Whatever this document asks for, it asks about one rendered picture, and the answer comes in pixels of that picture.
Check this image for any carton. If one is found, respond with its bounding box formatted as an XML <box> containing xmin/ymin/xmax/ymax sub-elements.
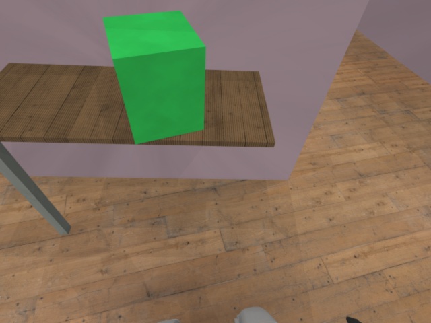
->
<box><xmin>103</xmin><ymin>11</ymin><xmax>206</xmax><ymax>144</ymax></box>

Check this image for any table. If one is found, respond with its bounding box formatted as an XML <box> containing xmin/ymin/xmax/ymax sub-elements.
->
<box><xmin>0</xmin><ymin>63</ymin><xmax>275</xmax><ymax>234</ymax></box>

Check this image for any robot right thigh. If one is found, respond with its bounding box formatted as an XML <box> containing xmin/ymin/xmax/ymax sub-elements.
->
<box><xmin>234</xmin><ymin>307</ymin><xmax>278</xmax><ymax>323</ymax></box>

